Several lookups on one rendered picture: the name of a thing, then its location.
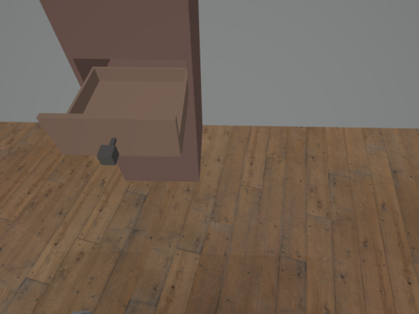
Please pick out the drawer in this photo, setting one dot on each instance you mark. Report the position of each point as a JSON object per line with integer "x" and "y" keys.
{"x": 145, "y": 108}

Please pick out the cabinet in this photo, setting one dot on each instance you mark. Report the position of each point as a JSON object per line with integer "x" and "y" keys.
{"x": 138, "y": 33}

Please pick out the handle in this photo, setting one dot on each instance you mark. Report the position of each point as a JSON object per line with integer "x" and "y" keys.
{"x": 108, "y": 154}

